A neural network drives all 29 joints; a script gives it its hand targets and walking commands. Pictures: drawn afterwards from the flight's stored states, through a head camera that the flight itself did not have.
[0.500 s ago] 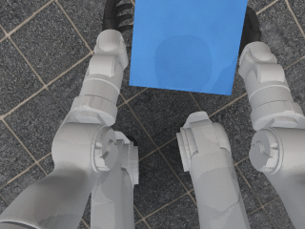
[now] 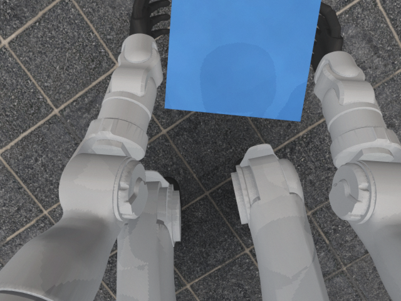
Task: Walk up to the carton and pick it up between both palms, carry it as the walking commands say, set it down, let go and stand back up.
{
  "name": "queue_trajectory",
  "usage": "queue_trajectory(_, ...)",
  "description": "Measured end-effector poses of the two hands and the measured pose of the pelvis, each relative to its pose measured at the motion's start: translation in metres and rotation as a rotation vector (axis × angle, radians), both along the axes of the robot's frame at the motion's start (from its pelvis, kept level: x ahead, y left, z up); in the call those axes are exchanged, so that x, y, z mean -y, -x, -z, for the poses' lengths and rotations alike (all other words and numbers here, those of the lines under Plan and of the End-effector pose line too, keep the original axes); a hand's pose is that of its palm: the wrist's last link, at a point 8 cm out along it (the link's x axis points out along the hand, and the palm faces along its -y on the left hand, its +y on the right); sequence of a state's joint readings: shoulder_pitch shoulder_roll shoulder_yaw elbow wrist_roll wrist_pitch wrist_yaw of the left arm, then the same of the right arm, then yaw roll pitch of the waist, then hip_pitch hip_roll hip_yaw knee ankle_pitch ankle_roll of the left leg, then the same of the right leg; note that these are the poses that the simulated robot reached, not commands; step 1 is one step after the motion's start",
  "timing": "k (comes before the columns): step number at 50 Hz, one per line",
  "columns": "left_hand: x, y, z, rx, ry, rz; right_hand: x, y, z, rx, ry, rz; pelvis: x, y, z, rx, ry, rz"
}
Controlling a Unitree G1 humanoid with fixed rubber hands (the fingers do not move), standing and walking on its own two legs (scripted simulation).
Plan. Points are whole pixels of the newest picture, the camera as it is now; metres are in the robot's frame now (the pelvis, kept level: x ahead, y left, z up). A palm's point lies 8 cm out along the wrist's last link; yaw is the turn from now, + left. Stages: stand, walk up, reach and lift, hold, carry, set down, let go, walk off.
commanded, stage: set down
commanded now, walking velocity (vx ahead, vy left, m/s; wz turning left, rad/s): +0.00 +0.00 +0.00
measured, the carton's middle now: (228, 60) +0.48 -0.11 -0.24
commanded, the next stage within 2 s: let go in 1.98 s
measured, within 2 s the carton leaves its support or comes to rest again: rests again in 0.24 s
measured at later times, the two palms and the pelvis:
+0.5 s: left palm (136, 50) +0.52 +0.05 -0.18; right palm (352, 51) +0.45 -0.31 -0.18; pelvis +0.00 -0.01 +0.01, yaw -1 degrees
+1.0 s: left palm (122, 23) +0.54 +0.04 -0.10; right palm (399, 37) +0.44 -0.33 -0.11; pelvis -0.01 +0.00 +0.06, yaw -3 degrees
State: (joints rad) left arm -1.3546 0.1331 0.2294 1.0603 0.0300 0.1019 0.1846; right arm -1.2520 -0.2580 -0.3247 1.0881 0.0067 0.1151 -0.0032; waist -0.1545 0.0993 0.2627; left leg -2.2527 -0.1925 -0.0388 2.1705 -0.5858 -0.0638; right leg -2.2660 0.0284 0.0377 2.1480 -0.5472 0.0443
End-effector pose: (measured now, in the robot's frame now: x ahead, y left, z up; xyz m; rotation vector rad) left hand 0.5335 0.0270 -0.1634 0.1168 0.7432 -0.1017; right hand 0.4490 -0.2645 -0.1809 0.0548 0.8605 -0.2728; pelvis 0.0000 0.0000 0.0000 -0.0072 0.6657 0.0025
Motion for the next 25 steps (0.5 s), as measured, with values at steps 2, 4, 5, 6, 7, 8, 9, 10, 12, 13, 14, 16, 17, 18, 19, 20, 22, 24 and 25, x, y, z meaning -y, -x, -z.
queue_trajectory(2, -0.001, 0.000, 0.001, 0.002, 0.000, 0.005, 0.000, 0.000, 0.001, 0.005, -0.003, 0.002, 0.000, 0.000, 0.000, 0.002, 0.000, 0.001)
queue_trajectory(4, -0.001, -0.001, 0.001, 0.004, -0.001, 0.011, 0.000, 0.001, 0.001, 0.013, -0.004, 0.006, 0.000, 0.001, 0.000, 0.006, 0.000, 0.002)
queue_trajectory(5, -0.002, -0.001, 0.002, 0.006, -0.001, 0.015, 0.000, 0.001, 0.002, 0.017, -0.005, 0.007, 0.000, 0.001, -0.001, 0.007, 0.000, 0.002)
queue_trajectory(6, -0.002, -0.001, 0.002, 0.009, -0.002, 0.019, 0.000, 0.000, 0.002, 0.021, -0.005, 0.008, 0.000, 0.001, -0.001, 0.010, 0.000, 0.002)
queue_trajectory(7, -0.002, -0.001, 0.002, 0.013, -0.003, 0.024, 0.000, 0.000, 0.003, 0.025, -0.004, 0.007, 0.000, 0.002, -0.001, 0.012, 0.000, 0.003)
queue_trajectory(8, -0.003, -0.002, 0.002, 0.018, -0.005, 0.031, 0.000, 0.000, 0.003, 0.031, -0.002, 0.006, 0.001, 0.002, -0.002, 0.014, 0.000, 0.003)
queue_trajectory(9, -0.003, -0.001, 0.003, 0.023, -0.007, 0.037, 0.001, -0.001, 0.003, 0.040, 0.001, 0.007, 0.001, 0.003, -0.003, 0.015, -0.001, 0.004)
queue_trajectory(10, -0.004, -0.001, 0.004, 0.026, -0.010, 0.043, 0.003, -0.002, 0.003, 0.051, 0.006, 0.011, 0.001, 0.003, -0.004, 0.016, -0.002, 0.004)
queue_trajectory(12, -0.007, 0.000, 0.006, 0.027, -0.019, 0.042, 0.009, -0.005, 0.001, 0.064, 0.023, 0.024, 0.002, 0.004, -0.005, 0.018, -0.004, 0.007)
queue_trajectory(13, -0.010, 0.001, 0.008, 0.025, -0.025, 0.040, 0.013, -0.005, 0.000, 0.068, 0.032, 0.030, 0.003, 0.004, -0.006, 0.017, -0.006, 0.008)
queue_trajectory(14, -0.013, 0.002, 0.010, 0.023, -0.026, 0.040, 0.017, -0.006, -0.001, 0.070, 0.041, 0.037, 0.003, 0.004, -0.006, 0.016, -0.007, 0.010)
queue_trajectory(16, -0.018, 0.004, 0.013, 0.018, -0.027, 0.042, 0.025, -0.005, -0.002, 0.070, 0.053, 0.048, 0.005, 0.003, -0.007, 0.011, -0.008, 0.013)
queue_trajectory(17, -0.020, 0.006, 0.014, 0.016, -0.028, 0.043, 0.029, -0.005, -0.002, 0.069, 0.057, 0.053, 0.005, 0.003, -0.007, 0.008, -0.009, 0.014)
queue_trajectory(18, -0.021, 0.007, 0.015, 0.015, -0.029, 0.046, 0.032, -0.004, -0.002, 0.066, 0.060, 0.057, 0.006, 0.002, -0.007, 0.006, -0.010, 0.015)
queue_trajectory(19, -0.022, 0.009, 0.017, 0.012, -0.029, 0.051, 0.034, -0.004, -0.003, 0.065, 0.061, 0.062, 0.006, 0.002, -0.008, 0.004, -0.011, 0.016)
queue_trajectory(20, -0.022, 0.011, 0.018, 0.008, -0.027, 0.055, 0.037, -0.003, -0.003, 0.063, 0.062, 0.065, 0.007, 0.002, -0.008, 0.002, -0.012, 0.017)
queue_trajectory(22, -0.021, 0.014, 0.021, 0.005, -0.020, 0.053, 0.040, 0.000, -0.003, 0.060, 0.064, 0.069, 0.007, 0.002, -0.008, 0.000, -0.013, 0.019)
queue_trajectory(24, -0.021, 0.014, 0.021, 0.011, -0.019, 0.051, 0.042, 0.002, -0.002, 0.057, 0.065, 0.071, 0.008, 0.002, -0.008, 0.000, -0.014, 0.021)
queue_trajectory(25, -0.021, 0.014, 0.020, 0.013, -0.020, 0.054, 0.043, 0.003, -0.002, 0.056, 0.063, 0.073, 0.008, 0.002, -0.008, 0.000, -0.014, 0.022)
